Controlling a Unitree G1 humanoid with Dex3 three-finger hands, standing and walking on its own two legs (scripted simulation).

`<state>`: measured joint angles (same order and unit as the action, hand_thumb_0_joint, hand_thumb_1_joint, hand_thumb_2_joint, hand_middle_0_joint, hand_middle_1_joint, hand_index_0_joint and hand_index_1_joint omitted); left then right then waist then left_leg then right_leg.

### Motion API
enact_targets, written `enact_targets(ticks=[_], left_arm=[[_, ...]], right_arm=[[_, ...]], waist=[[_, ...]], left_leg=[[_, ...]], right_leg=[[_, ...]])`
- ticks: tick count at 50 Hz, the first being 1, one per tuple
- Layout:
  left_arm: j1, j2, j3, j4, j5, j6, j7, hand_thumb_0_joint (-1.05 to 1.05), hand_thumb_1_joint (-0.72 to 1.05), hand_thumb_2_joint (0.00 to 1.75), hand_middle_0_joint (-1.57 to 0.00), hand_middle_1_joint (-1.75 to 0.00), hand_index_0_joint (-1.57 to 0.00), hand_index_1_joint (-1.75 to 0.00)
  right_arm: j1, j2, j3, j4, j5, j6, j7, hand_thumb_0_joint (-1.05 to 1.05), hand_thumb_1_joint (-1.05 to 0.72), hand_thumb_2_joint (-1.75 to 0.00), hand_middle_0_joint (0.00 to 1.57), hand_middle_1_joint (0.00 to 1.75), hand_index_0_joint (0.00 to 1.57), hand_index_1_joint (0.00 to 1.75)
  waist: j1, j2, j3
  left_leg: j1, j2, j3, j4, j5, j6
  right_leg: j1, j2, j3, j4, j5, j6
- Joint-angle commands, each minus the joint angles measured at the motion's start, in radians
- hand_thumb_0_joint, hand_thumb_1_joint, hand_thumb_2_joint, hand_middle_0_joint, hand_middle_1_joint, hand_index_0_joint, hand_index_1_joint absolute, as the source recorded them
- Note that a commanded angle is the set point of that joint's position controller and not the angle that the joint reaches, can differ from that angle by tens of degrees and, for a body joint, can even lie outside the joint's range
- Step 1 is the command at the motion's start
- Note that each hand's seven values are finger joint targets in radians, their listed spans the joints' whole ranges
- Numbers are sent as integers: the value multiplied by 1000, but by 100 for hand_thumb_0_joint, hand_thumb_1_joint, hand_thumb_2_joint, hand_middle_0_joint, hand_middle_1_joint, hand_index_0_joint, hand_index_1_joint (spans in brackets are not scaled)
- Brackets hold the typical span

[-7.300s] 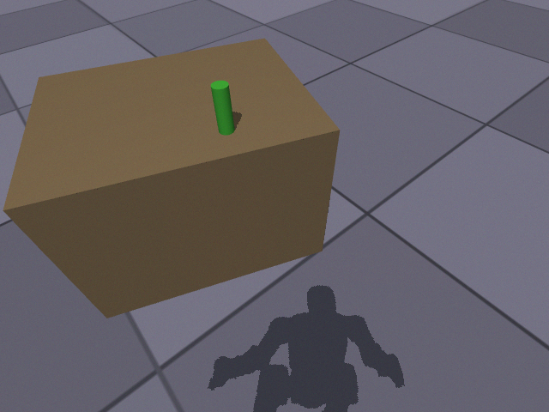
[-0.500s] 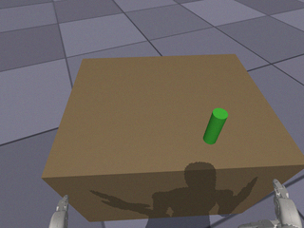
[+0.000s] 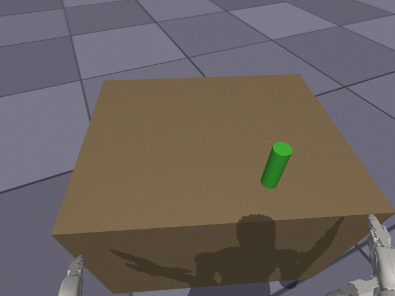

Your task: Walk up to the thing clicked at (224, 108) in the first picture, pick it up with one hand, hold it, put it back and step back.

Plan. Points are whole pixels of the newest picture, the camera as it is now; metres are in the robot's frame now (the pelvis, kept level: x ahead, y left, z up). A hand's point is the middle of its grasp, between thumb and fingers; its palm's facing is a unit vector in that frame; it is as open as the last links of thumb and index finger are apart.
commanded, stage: rise first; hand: right
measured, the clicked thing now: (275, 166) +0.46 -0.22 -0.05
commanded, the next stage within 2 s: go down in 0.36 s
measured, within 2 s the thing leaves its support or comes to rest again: neither
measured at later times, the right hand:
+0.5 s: hand (360, 269) +0.17 -0.27 +0.01, palm faces +0.33 +0.87 -0.37, open 17.2 cm
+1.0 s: hand (367, 206) +0.27 -0.33 +0.05, palm faces +0.26 +0.96 -0.11, open 17.4 cm
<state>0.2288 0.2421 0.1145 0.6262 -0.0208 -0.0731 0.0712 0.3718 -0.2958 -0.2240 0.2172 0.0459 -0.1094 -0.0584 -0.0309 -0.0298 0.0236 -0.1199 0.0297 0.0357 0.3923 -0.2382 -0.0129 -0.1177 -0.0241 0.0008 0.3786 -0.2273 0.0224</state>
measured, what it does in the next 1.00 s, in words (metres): stands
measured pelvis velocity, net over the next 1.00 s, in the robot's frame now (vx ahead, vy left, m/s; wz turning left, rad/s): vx -0.02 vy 0.00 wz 0.00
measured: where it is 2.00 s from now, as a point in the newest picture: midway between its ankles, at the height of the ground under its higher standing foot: outside the picture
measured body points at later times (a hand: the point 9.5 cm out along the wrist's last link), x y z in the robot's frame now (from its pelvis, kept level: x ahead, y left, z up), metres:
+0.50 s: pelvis -0.01 +0.00 +0.00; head -0.02 +0.01 +0.45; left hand +0.14 +0.26 -0.09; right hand +0.14 -0.32 +0.04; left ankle -0.02 +0.12 -0.74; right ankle -0.01 -0.13 -0.74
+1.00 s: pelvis -0.02 +0.00 -0.01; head -0.01 -0.01 +0.44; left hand +0.14 +0.26 -0.09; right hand +0.25 -0.38 +0.06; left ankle -0.02 +0.12 -0.74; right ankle -0.01 -0.13 -0.74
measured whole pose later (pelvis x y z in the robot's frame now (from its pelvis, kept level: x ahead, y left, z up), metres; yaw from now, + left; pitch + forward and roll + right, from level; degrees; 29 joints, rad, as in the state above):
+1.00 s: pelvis -0.02 +0.00 -0.01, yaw +0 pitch +2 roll +0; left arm 0.17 0.23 0.04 0.70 -0.02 -0.14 0.11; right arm -0.12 -0.49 -0.49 0.68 0.23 -0.28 0.33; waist 0.03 0.01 -0.02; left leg -0.31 0.03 0.04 0.53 -0.26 -0.02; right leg -0.32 -0.03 0.01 0.54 -0.27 0.02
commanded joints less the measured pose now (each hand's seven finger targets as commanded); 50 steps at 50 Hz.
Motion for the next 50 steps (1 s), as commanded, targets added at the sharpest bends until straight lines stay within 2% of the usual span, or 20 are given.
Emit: enact_targets(ticks=[1,6,10,13,18,20,21,22,23,24,25,26,27,28,32,38,42,45,47,50], left_arm=[[-70,126,47,-126,-6,-44,-1,0,-55,7,-6,-6,-5,-6],[-95,112,33,-137,-4,-52,-3,0,-56,7,-6,-6,-5,-7],[-100,178,94,-143,0,-56,7,0,-56,8,-6,-6,-5,-7],[-102,115,42,-156,-3,-60,-2,0,-55,7,-6,-6,-5,-7],[-63,103,37,-123,-4,-62,-10,0,-55,7,-6,-6,-5,-7],[-80,145,77,-146,-3,-66,-6,0,-56,8,-6,-6,-5,-7],[-70,170,94,-150,-3,-68,-4,0,-49,0,-6,-6,-8,-4],[-106,122,50,-113,27,-70,-22,0,-57,8,-6,-6,-5,-7],[-77,147,83,-138,-8,-71,-9,0,-50,0,-6,-6,-8,-4],[-125,104,45,-87,24,-70,-22,0,-58,8,-6,-6,-5,-7],[-106,150,87,-133,-6,-75,-6,0,-50,0,-6,-6,-7,-4],[-135,126,60,-82,29,-71,-18,0,-58,8,-6,-6,-5,-7],[-101,156,89,-123,-3,-78,-4,0,-50,0,-6,-6,-8,-4],[-125,108,48,-67,30,-75,-19,0,-54,4,-5,-5,-5,-5],[-163,137,60,-134,25,-86,-6,0,-55,4,-6,-5,-5,-5],[-136,159,71,-49,11,-88,22,0,-54,3,-6,-4,-5,-4],[-112,69,-51,-34,-4,-99,32,0,-53,3,-5,-5,-6,-4],[-144,134,-15,-42,-7,-106,52,0,-54,3,-5,-5,-6,-4],[-116,129,-38,-45,-9,-108,56,0,-53,2,-5,-5,-6,-5],[-119,178,-13,-85,-9,-116,65,0,-54,3,-6,-5,-6,-5]], right_arm=[[-62,-194,-97,-214,1,-70,-6,0,55,-5,5,6,5,6],[-72,-210,-119,-267,-1,-88,-5,0,52,-5,5,6,5,6],[-64,-221,-132,-254,1,-96,-9,0,51,-6,5,6,5,6],[-54,-196,-116,-251,-1,-102,-6,0,52,-6,5,6,5,6],[-42,-201,-125,-270,-1,-115,0,0,52,-6,5,6,5,6],[-39,-214,-144,-239,0,-115,-2,0,52,-6,5,6,5,6],[-38,-202,-132,-224,1,-110,0,0,44,-8,4,6,4,6],[-28,-102,-99,-321,-3,-140,12,0,48,-7,5,6,5,6],[-53,-256,-185,-210,-1,-123,-3,0,42,-8,4,6,5,6],[-75,-129,-118,-351,-5,-153,10,0,48,-7,5,6,5,6],[-76,-267,-185,-197,-3,-131,-5,0,43,-8,4,6,4,6],[-110,-144,-134,-345,-5,-161,9,0,47,-7,5,6,5,6],[-77,-249,-175,-179,-2,-136,-1,0,43,-8,4,6,5,6],[-122,-138,-136,-344,0,-170,12,0,50,-5,4,5,5,5],[-218,-226,-219,-197,11,-194,28,0,51,-6,4,6,5,6],[-475,-348,-290,-44,97,-230,150,0,53,-5,4,6,5,6],[-577,-394,-302,135,146,-235,274,0,55,-4,4,5,5,5],[-654,-455,-331,232,186,-233,363,0,54,-4,4,5,5,5],[-671,-478,-347,291,212,-231,408,0,55,-4,4,5,5,5],[-702,-512,-362,388,239,-236,459,0,55,-4,4,5,5,5]], waist=[[-7,2,-65],[-4,9,-82],[2,20,-76],[-11,23,-64],[-13,-15,-51],[-3,10,-50],[9,35,-47],[5,0,-76],[-13,-5,-56],[-5,-47,-70],[-4,-19,-44],[10,-14,-76],[10,16,-41],[7,-17,-71],[26,72,-89],[57,-1,-105],[53,-17,-168],[53,-38,-220],[42,-41,-232],[47,-2,-250]], left_leg=[[10,-18,32,-49,219,12],[14,-12,30,-52,215,8],[9,-16,31,-53,199,9],[16,-18,35,-59,169,12],[7,-19,37,-54,156,16],[2,-21,38,-61,135,15],[-3,-23,41,-63,135,14],[-24,-30,36,-37,138,13],[4,-20,38,-55,136,18],[-34,-31,31,-33,123,18],[-9,-19,32,-61,105,20],[-49,-28,26,-43,100,15],[-20,-19,31,-62,98,16],[-51,-28,24,-45,86,14],[-58,-22,15,-44,76,5],[-129,3,-28,-37,23,0],[-111,-2,-19,27,134,0],[-126,-4,-14,64,162,3],[-134,-5,-11,82,174,5],[-151,-16,4,102,177,10]], right_leg=[[9,29,-42,-40,229,-31],[22,32,-41,-35,222,-35],[23,32,-39,-40,207,-34],[8,31,-37,-47,184,-36],[3,28,-38,-54,176,-30],[3,27,-36,-58,155,-33],[-1,23,-34,-60,151,-35],[-23,23,-19,-38,145,-32],[-8,25,-34,-55,154,-32],[-25,23,-20,-43,132,-28],[-6,27,-33,-60,128,-32],[-22,27,-19,-38,106,-34],[-3,28,-33,-53,117,-35],[-27,30,-21,-33,90,-35],[-31,34,-15,-11,74,-44],[-60,45,-8,27,19,-46],[-93,38,2,68,100,-46],[-105,33,9,93,127,-42],[-122,31,10,108,145,-39],[-152,24,16,124,152,-39]])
